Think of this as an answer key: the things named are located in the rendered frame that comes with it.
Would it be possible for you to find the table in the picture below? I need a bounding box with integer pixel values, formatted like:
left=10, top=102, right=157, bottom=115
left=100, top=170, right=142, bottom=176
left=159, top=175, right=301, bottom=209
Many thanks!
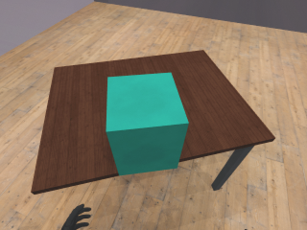
left=31, top=50, right=275, bottom=195

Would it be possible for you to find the carton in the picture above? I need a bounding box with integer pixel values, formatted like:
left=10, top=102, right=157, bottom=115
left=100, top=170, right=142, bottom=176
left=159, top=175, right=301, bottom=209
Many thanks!
left=106, top=72, right=189, bottom=176

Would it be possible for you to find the left robot hand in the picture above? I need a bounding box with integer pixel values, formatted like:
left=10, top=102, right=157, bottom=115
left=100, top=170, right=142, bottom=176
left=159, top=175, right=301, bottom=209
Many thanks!
left=60, top=204, right=91, bottom=230

